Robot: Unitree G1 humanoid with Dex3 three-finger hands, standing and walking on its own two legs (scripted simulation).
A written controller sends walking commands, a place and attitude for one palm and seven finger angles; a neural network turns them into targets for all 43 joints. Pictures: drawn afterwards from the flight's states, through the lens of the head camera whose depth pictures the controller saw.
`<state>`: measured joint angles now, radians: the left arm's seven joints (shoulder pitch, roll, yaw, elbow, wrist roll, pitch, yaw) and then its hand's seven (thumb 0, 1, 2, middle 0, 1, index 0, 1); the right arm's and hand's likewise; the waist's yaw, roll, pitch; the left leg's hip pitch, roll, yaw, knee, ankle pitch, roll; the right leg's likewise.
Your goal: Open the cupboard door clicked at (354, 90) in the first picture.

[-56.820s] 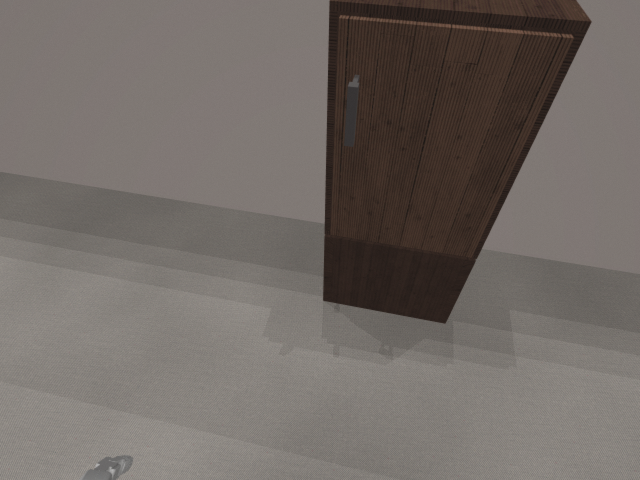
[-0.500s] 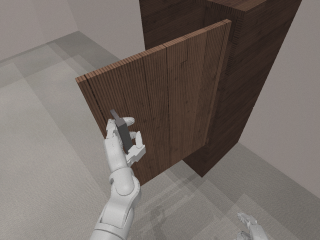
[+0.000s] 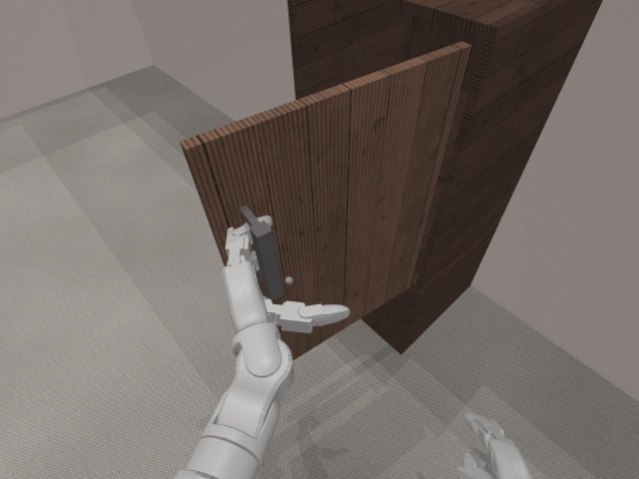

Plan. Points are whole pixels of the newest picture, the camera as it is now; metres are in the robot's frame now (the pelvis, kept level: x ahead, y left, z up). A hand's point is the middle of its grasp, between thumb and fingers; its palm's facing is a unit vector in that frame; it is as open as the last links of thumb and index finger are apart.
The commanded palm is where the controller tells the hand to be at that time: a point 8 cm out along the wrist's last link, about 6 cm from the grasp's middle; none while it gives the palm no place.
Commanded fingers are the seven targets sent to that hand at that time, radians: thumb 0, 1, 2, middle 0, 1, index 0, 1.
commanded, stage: open thumb and fingers to let go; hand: left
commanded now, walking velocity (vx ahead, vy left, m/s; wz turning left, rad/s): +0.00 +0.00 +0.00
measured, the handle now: (261, 254) +0.38 +0.10 +0.08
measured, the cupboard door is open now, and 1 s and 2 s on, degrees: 81 83 83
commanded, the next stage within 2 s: slide the hand sideways off the handle in 0.12 s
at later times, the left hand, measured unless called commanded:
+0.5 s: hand (279, 304) +0.31 +0.07 +0.08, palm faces -0.12 -0.99 -0.03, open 16.3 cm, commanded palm +0.28 +0.11 +0.07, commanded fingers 0.00 -0.50 0.30 -0.15 -0.30 -0.15 -0.30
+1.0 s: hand (249, 336) +0.26 +0.10 +0.08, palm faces -0.03 -1.00 -0.04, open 16.3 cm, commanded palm +0.24 +0.16 +0.07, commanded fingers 0.00 -0.50 0.30 -0.15 -0.30 -0.15 -0.30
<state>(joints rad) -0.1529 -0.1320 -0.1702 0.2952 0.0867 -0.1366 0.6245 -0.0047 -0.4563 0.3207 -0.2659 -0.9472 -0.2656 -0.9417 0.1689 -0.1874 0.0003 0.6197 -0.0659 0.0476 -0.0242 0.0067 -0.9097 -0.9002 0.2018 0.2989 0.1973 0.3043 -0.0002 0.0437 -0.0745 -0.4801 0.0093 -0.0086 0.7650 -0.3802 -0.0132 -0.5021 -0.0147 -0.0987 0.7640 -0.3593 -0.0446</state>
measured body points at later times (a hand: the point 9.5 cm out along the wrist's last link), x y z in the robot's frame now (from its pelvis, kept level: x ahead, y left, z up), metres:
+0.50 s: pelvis -0.02 +0.02 +0.00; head +0.01 +0.00 +0.45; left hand +0.31 +0.12 +0.08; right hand +0.14 -0.20 -0.11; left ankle +0.01 +0.13 -0.71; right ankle +0.02 -0.09 -0.71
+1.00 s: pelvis +0.00 +0.01 +0.00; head +0.03 -0.01 +0.45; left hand +0.26 +0.15 +0.08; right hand +0.19 -0.21 -0.08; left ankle +0.01 +0.13 -0.71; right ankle +0.02 -0.09 -0.71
